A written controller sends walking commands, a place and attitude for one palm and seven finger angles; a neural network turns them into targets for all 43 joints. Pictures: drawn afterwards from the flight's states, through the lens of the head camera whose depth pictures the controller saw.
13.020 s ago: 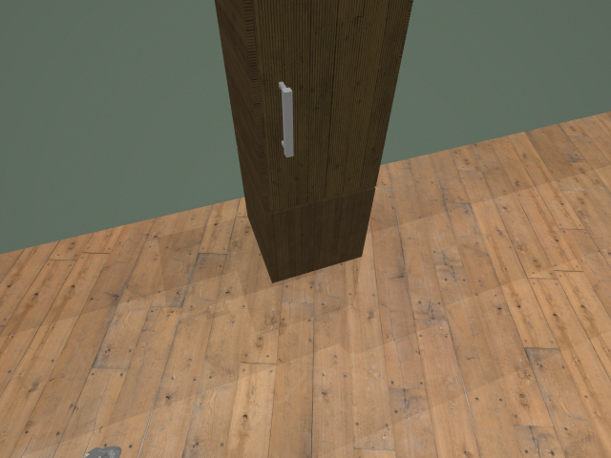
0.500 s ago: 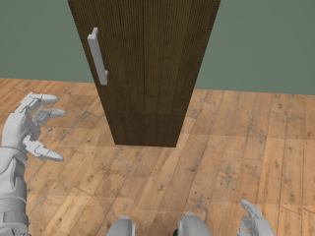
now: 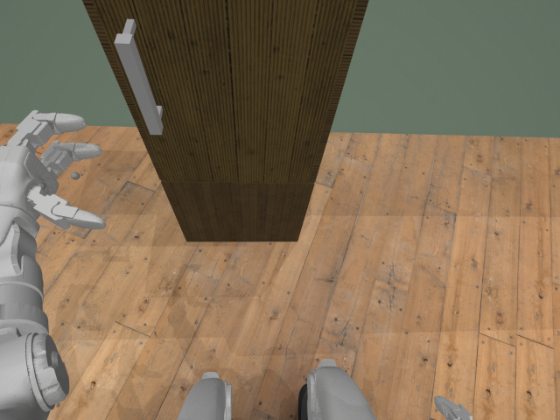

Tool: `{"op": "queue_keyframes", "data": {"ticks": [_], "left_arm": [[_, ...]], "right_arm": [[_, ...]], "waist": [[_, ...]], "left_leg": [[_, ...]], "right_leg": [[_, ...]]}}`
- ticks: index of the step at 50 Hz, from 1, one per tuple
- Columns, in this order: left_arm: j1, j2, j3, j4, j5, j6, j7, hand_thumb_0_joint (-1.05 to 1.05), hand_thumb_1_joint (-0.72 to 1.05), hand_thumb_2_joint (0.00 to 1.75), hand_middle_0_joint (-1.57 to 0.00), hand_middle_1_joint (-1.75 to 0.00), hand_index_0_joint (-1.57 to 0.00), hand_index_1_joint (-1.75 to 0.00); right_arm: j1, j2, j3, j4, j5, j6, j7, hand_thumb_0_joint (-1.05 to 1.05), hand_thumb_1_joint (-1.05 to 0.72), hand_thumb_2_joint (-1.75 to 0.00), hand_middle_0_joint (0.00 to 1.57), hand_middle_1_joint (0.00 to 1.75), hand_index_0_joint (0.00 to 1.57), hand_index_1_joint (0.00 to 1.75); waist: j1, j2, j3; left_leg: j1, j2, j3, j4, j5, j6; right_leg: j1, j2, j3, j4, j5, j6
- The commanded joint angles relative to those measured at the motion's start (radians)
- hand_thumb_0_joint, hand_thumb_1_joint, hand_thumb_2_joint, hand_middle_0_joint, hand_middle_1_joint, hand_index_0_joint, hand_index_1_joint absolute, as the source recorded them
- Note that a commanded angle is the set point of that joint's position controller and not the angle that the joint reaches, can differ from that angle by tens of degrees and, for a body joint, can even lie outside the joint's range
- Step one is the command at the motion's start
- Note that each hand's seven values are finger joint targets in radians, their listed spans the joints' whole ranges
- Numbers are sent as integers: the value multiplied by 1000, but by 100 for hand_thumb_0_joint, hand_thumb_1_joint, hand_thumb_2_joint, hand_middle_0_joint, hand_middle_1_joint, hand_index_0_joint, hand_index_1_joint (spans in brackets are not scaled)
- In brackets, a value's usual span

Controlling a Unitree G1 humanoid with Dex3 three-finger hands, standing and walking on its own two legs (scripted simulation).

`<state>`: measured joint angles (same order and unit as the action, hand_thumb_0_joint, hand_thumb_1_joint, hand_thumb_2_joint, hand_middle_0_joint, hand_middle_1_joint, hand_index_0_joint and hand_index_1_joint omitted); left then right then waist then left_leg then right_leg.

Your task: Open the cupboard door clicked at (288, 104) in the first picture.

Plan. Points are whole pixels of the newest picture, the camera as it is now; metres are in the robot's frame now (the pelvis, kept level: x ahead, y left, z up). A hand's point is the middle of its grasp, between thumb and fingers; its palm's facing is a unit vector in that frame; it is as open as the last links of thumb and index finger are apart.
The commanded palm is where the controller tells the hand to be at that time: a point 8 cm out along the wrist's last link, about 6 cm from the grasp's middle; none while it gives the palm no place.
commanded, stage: move the hooked fingers beside the handle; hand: left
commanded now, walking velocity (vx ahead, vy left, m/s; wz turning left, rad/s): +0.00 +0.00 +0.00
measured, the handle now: (144, 82) +0.61 +0.21 +0.06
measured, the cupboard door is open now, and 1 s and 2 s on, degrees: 0 0 0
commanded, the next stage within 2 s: slide the fingers in behind the handle in 1.52 s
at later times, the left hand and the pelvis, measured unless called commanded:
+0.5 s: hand (88, 131) +0.50 +0.27 +0.06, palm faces +0.00 -1.00 -0.02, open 13.9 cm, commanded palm +0.49 +0.32 +0.06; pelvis -0.01 +0.00 -0.01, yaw -1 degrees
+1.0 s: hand (92, 114) +0.54 +0.28 +0.05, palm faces -0.01 -1.00 -0.01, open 13.9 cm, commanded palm +0.52 +0.31 +0.05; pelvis +0.00 +0.02 -0.02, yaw -2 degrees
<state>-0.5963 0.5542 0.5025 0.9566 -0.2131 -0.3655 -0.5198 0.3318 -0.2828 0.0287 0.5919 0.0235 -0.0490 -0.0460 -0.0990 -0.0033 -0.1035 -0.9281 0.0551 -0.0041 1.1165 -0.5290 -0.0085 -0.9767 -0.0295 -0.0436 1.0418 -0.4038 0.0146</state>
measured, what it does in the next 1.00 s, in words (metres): stands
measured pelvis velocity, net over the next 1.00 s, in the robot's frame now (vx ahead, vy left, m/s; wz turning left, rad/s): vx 0.00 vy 0.02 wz -0.04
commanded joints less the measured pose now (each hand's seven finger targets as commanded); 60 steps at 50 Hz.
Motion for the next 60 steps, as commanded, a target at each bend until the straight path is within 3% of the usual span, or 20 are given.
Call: {"op": "queue_keyframes", "data": {"ticks": [1,5,7,12,18,21,23,25,28,30,32,34,36,39,43,46,49,55,57,60], "left_arm": [[-401,336,62,-137,0,-78,18,0,-50,30,-30,-120,-30,-120],[-477,384,77,-90,20,-93,14,0,-50,30,-30,-120,-30,-120],[-493,395,75,-81,29,-91,11,0,-50,30,-30,-120,-30,-120],[-535,418,81,-44,37,-77,11,0,-50,30,-30,-120,-30,-120],[-641,429,55,6,64,-67,30,0,-50,30,-30,-120,-30,-120],[-684,521,106,35,74,-69,31,0,-50,30,-30,-120,-30,-120],[-714,523,81,61,98,-59,33,0,-50,30,-30,-120,-30,-120],[-757,541,80,51,104,-60,31,0,-50,30,-30,-120,-30,-120],[-770,576,95,86,113,-44,31,0,-50,30,-30,-120,-30,-120],[-795,583,93,74,115,-42,23,0,-50,30,-30,-120,-30,-120],[-796,589,89,117,126,-24,25,0,-50,30,-30,-120,-30,-120],[-837,576,73,105,128,-17,25,0,-50,30,-30,-120,-30,-120],[-863,646,114,91,139,-14,32,0,-50,30,-30,-120,-30,-120],[-790,613,100,107,139,-6,24,0,-50,30,-30,-120,-30,-120],[-742,596,115,24,128,-7,25,0,-50,30,-30,-120,-30,-120],[-736,586,127,30,111,-8,30,0,-50,30,-30,-120,-30,-120],[-778,592,125,-24,120,-24,46,0,-50,30,-30,-120,-30,-120],[-724,507,79,-6,113,-30,53,0,-50,30,-30,-120,-30,-120],[-733,487,61,45,108,-19,54,0,-50,30,-30,-120,-30,-120],[-757,485,47,47,124,-26,64,0,-50,30,-30,-120,-30,-120]], "right_arm": [[110,-176,-65,-78,-8,-8,-12,0,-90,-90,20,30,20,30],[124,-180,-60,-72,-13,11,-12,0,-90,-90,20,30,20,30],[131,-182,-60,-68,-15,20,-10,0,-90,-90,20,30,20,30],[150,-186,-58,-62,-17,43,-7,0,-90,-90,20,30,20,30],[168,-191,-49,-53,-23,63,-6,0,-90,-90,20,30,20,30],[183,-202,-42,-49,-27,71,-11,0,-90,-90,20,30,20,30],[188,-199,-36,-48,-28,75,-10,0,-90,-90,20,30,20,30],[198,-204,-34,-44,-32,80,-10,0,-90,-90,20,30,20,30],[210,-208,-28,-49,-34,90,-7,0,-90,-90,20,30,20,30],[222,-209,-26,-47,-38,97,-3,0,-90,-90,20,30,20,30],[228,-211,-22,-48,-37,106,-1,0,-90,-90,20,30,20,30],[235,-211,-19,-53,-39,108,0,0,-90,-90,20,30,20,30],[250,-218,-18,-50,-42,117,0,0,-90,-90,20,30,20,30],[256,-213,-16,-58,-45,127,9,0,-90,-90,20,30,20,30],[265,-211,-28,-67,-46,143,22,0,-90,-90,20,30,20,30],[265,-213,-32,-61,-45,150,26,0,-90,-90,20,30,20,30],[263,-206,-33,-56,-47,150,28,0,-90,-90,20,30,20,30],[257,-199,-37,-45,-47,153,32,0,-90,-90,20,30,20,30],[250,-200,-34,-45,-44,153,28,0,-90,-90,20,30,20,30],[249,-198,-32,-46,-45,150,21,0,-90,-90,20,30,20,30]], "waist": [[0,115,-423],[-8,121,-456],[-10,159,-471],[-28,156,-495],[-66,158,-453],[-72,152,-495],[-82,175,-471],[-90,215,-499],[-97,214,-514],[-99,259,-557],[-114,222,-510],[-126,247,-520],[-124,264,-568],[-113,273,-557],[-93,297,-609],[-104,248,-560],[-103,290,-574],[-99,312,-533],[-119,230,-477],[-115,271,-480]], "left_leg": [[174,-39,-12,-140,353,28],[167,-36,-17,-124,369,30],[180,-35,-18,-119,393,28],[182,-31,-22,-106,422,31],[150,-27,-30,-100,350,35],[128,-27,-32,-85,366,39],[111,-27,-34,-81,350,39],[149,-22,-42,-74,381,37],[124,-21,-44,-59,395,40],[171,-17,-53,-51,447,34],[138,-13,-54,-46,436,37],[152,-13,-57,-40,446,39],[160,-11,-59,-31,469,37],[177,-9,-63,-37,509,33],[247,-1,-67,-45,581,25],[241,2,-72,-51,572,26],[260,-1,-69,-54,567,26],[327,5,-80,-67,626,11],[246,-2,-68,-71,527,24],[258,-6,-71,-74,534,20]], "right_leg": [[268,51,17,-87,227,-33],[273,54,21,-72,248,-35],[258,53,21,-70,259,-34],[247,55,19,-68,280,-29],[184,58,16,-78,208,-25],[211,60,20,-68,233,-26],[187,59,16,-66,215,-26],[158,61,11,-57,224,-29],[163,63,12,-53,237,-28],[141,65,5,-42,259,-31],[126,67,1,-44,253,-27],[103,69,-3,-40,255,-31],[115,69,-1,-37,269,-28],[113,72,-10,-32,288,-34],[113,75,-15,-39,308,-31],[100,81,-23,-49,293,-30],[106,81,-18,-49,297,-34],[63,82,-29,-66,277,-34],[87,82,-25,-75,262,-30],[74,76,-24,-67,262,-34]]}}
